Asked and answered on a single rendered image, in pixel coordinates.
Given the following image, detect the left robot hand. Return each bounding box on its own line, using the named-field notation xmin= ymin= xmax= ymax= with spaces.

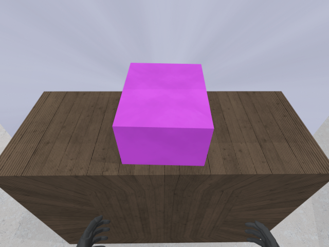
xmin=76 ymin=215 xmax=111 ymax=247

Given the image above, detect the right robot hand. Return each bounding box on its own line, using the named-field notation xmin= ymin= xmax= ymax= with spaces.
xmin=245 ymin=220 xmax=280 ymax=247

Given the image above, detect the carton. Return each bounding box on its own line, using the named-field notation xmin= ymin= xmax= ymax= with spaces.
xmin=112 ymin=63 xmax=214 ymax=166

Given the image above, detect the pedestal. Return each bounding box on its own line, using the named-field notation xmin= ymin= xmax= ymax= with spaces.
xmin=0 ymin=91 xmax=329 ymax=244

